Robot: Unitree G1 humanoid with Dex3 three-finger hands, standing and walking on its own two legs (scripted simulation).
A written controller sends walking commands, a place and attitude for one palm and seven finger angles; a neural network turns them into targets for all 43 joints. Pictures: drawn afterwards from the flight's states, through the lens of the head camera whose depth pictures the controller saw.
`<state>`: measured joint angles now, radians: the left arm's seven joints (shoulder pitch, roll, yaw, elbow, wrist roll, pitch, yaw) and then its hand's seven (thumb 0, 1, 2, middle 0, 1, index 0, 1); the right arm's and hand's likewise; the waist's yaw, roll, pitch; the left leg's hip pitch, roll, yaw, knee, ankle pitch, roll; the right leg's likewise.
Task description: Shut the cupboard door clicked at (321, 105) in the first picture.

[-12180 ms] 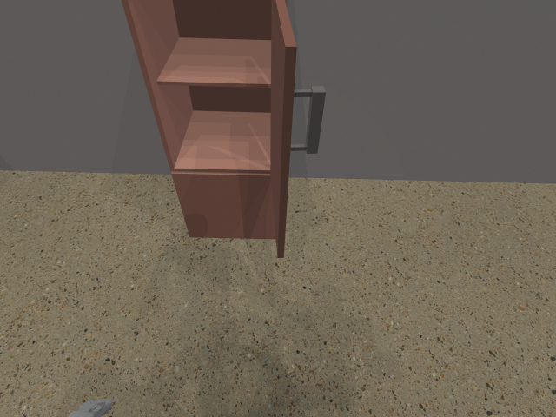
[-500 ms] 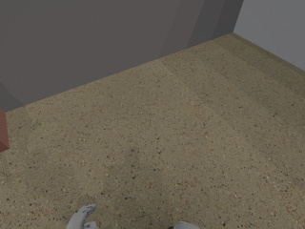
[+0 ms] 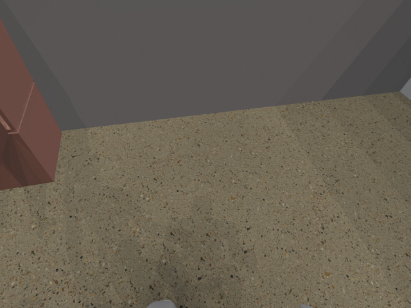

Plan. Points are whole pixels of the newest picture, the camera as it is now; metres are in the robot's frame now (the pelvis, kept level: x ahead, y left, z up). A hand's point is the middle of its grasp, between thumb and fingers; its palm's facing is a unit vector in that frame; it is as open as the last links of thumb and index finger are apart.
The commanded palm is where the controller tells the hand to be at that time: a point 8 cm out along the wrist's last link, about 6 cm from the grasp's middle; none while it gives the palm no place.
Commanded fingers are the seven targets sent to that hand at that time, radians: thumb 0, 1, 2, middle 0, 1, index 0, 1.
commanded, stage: walk to a spot facing it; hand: left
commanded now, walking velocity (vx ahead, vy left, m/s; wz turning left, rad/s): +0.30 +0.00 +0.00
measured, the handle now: out of the picture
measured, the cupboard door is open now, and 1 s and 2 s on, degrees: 95 95 95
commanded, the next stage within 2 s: turn to face it in 0.14 s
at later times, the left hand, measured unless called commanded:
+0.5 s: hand (150, 245) +0.27 +0.17 -0.16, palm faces +0.00 -0.97 -0.23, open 7.4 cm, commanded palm none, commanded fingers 0.00 0.90 0.90 -0.20 -0.30 -0.20 -0.30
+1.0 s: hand (106, 293) +0.16 +0.25 -0.19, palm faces +0.34 -0.91 -0.22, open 7.4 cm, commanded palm none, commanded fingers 0.00 0.90 0.90 -0.20 -0.30 -0.20 -0.30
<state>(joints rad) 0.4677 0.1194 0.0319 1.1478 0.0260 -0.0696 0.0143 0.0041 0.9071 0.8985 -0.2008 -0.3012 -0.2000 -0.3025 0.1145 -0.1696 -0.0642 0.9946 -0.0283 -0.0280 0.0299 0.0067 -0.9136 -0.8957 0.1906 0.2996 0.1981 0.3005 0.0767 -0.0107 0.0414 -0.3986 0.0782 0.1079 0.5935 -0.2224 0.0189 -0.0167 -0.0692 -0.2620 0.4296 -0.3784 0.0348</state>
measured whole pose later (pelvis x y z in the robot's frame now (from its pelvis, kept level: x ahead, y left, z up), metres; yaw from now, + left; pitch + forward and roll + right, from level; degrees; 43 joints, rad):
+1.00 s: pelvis +0.16 +0.02 -0.01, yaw +17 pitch +0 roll -2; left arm 0.18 0.26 0.09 0.95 0.02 0.08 0.02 0.00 0.91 0.90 -0.20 -0.30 -0.20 -0.30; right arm 0.17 -0.21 -0.08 0.91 -0.03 0.02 0.01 0.00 -0.91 -0.90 0.19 0.30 0.20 0.30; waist 0.00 -0.05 0.08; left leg -0.35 0.04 0.06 0.67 -0.33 0.03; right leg -0.48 -0.15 -0.14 1.04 -0.48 0.07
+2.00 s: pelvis +0.11 +0.00 +0.01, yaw +47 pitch -1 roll -2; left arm 0.25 0.26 0.07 1.00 0.01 0.07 0.02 0.01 0.91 0.90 -0.20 -0.30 -0.20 -0.30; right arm 0.12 -0.18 -0.03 0.94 -0.02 0.03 -0.01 0.01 -0.90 -0.89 0.20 0.30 0.21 0.30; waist 0.04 -0.04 0.08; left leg -0.19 -0.01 0.03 0.49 -0.27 0.05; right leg -0.43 -0.10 -0.06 1.07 -0.44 0.07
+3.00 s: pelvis +0.21 +0.19 +0.01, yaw +52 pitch -2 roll +0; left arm 0.34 0.15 0.05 1.13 0.02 -0.01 0.01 0.01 0.91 0.90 -0.20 -0.30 -0.20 -0.30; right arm 0.16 -0.14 -0.06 1.00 -0.01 -0.09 -0.03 -0.02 -0.95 -0.89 0.20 0.30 0.21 0.30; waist 0.03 -0.03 0.06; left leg -0.22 0.03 0.19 0.50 -0.24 0.05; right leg -0.44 -0.11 -0.07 1.18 -0.36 0.02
